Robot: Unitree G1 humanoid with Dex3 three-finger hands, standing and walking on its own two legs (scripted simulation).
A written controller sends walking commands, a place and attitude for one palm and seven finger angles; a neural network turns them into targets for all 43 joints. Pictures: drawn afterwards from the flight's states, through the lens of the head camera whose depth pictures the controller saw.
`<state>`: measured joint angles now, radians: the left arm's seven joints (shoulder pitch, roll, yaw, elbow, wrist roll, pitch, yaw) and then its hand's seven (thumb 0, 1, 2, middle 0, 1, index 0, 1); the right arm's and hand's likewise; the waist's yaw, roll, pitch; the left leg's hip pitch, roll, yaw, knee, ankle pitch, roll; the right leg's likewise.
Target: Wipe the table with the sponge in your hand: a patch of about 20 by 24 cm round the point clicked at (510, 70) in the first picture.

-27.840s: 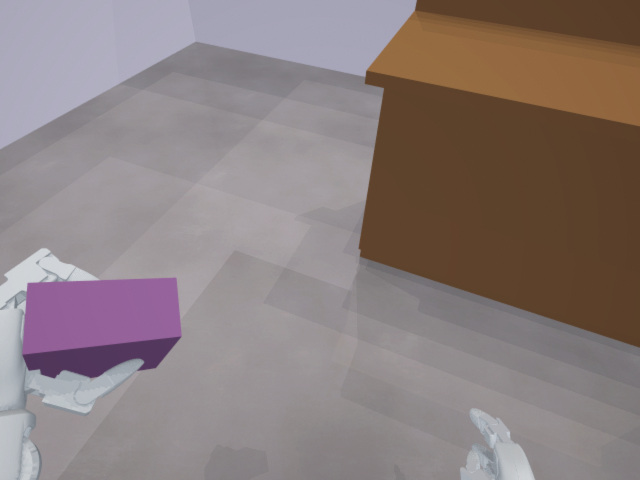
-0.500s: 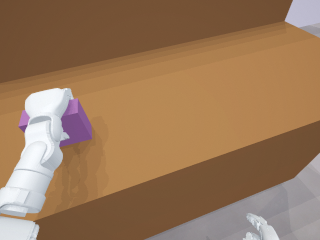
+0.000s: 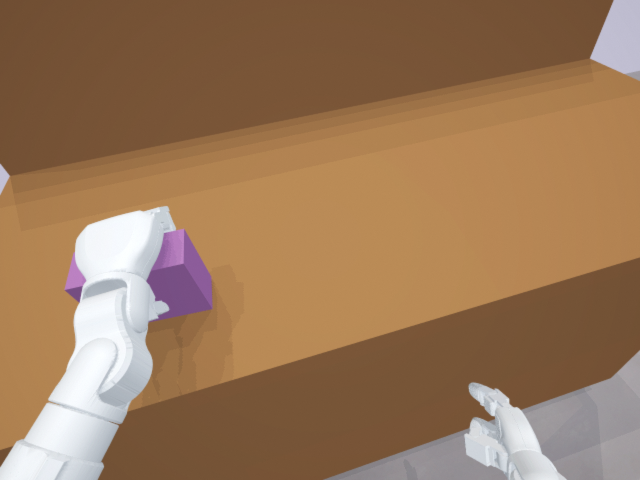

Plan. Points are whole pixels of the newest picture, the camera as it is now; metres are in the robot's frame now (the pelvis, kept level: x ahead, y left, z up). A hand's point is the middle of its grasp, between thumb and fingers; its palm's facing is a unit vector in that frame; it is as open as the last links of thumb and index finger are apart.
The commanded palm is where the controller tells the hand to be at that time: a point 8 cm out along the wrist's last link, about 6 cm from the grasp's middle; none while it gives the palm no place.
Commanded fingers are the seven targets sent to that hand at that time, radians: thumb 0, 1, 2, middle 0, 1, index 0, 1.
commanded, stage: wipe back along the middle lane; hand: left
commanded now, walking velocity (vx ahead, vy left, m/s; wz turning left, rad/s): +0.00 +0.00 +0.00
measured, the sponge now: (152, 289) +0.31 +0.27 +0.09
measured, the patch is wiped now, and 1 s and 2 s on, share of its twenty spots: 0.55 0.60 0.80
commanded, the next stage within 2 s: slide across to the third lane in 0.24 s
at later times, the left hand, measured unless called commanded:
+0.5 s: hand (154, 299) +0.26 +0.23 +0.13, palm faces +0.14 -0.07 -0.99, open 9.8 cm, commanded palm +0.24 +0.21 +0.17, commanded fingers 0.00 0.10 1.30 -1.20 -1.60 -1.20 -1.60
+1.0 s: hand (206, 291) +0.28 +0.17 +0.14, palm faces +0.14 -0.11 -0.98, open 9.8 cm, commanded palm +0.25 +0.15 +0.18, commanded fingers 0.00 0.10 1.30 -1.20 -1.60 -1.20 -1.60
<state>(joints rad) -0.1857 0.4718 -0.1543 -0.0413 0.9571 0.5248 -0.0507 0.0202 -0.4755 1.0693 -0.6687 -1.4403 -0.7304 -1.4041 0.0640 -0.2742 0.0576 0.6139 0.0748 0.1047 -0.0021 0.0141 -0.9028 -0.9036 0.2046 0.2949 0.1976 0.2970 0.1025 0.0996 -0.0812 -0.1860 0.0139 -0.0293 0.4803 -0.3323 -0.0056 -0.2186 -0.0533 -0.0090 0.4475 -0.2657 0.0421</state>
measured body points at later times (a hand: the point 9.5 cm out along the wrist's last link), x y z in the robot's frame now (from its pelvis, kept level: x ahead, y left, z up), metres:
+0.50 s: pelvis -0.01 -0.02 +0.00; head -0.03 -0.06 +0.44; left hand +0.25 +0.23 +0.18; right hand +0.22 -0.22 -0.09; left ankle -0.05 +0.12 -0.74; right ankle -0.02 -0.16 -0.74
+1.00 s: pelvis -0.03 -0.03 +0.00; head -0.06 -0.08 +0.45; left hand +0.26 +0.17 +0.19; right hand +0.22 -0.21 -0.08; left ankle -0.05 +0.12 -0.74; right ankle -0.02 -0.16 -0.74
